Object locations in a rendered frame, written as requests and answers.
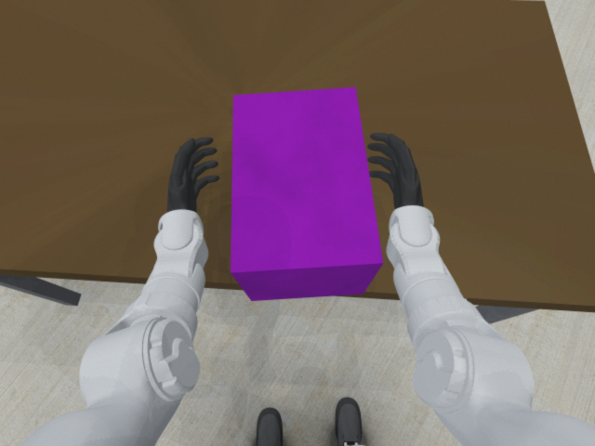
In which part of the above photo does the robot right upper arm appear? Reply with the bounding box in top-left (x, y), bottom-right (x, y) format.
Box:
top-left (412, 327), bottom-right (595, 446)

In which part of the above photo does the robot foot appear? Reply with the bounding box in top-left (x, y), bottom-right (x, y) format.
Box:
top-left (257, 408), bottom-right (283, 446)
top-left (336, 398), bottom-right (362, 446)

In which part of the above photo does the carton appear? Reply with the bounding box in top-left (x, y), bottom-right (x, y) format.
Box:
top-left (231, 87), bottom-right (383, 301)

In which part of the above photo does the robot right foot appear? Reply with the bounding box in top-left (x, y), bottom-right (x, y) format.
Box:
top-left (336, 398), bottom-right (362, 446)

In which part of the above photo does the right robot hand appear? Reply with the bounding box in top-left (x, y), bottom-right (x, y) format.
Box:
top-left (367, 133), bottom-right (424, 209)

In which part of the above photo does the robot left upper arm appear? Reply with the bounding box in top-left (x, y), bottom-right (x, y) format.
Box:
top-left (19, 317), bottom-right (200, 446)

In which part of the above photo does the table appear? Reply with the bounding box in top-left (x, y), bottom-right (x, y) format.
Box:
top-left (0, 0), bottom-right (595, 324)

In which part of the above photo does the robot left forearm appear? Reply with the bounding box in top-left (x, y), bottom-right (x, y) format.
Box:
top-left (79, 209), bottom-right (208, 400)

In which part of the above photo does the robot right forearm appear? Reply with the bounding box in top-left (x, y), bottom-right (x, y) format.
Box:
top-left (386, 205), bottom-right (534, 380)

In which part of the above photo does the robot left foot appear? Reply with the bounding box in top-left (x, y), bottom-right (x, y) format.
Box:
top-left (257, 408), bottom-right (283, 446)

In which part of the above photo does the left robot hand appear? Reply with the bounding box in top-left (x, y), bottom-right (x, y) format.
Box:
top-left (167, 138), bottom-right (219, 213)

